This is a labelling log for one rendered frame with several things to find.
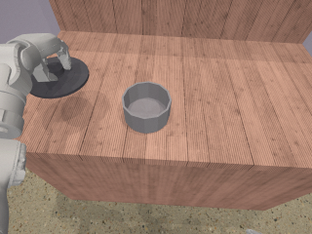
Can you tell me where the left robot upper arm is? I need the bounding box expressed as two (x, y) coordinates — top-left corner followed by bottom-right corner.
(0, 138), (27, 234)

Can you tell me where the pot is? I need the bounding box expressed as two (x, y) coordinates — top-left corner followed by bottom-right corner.
(121, 81), (172, 134)

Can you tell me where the knob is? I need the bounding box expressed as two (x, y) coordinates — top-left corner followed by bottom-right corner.
(47, 62), (64, 77)

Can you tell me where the robot left forearm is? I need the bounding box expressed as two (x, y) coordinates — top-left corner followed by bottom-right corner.
(0, 38), (42, 139)

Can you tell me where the robot left hand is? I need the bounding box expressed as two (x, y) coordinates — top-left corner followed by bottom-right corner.
(15, 33), (71, 82)

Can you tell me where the lid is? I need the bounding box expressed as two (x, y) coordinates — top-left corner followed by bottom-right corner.
(30, 57), (90, 99)

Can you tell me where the table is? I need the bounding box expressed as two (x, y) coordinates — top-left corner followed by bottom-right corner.
(12, 0), (312, 211)

